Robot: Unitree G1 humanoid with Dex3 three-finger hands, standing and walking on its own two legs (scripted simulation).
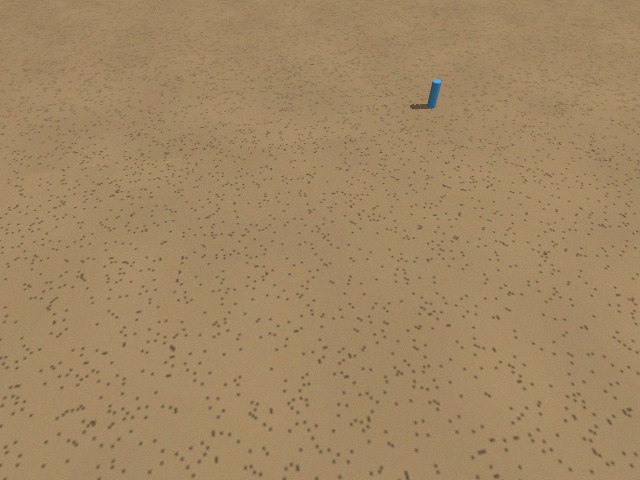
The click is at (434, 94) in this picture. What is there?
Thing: slim round
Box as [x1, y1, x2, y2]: [427, 79, 441, 107]
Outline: 438,79 434,79 432,82 427,104 428,107 435,106 441,82
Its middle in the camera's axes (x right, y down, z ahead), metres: +0.68 -0.87 +2.29
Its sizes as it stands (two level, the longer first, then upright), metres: 0.050 0.050 0.157
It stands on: the floor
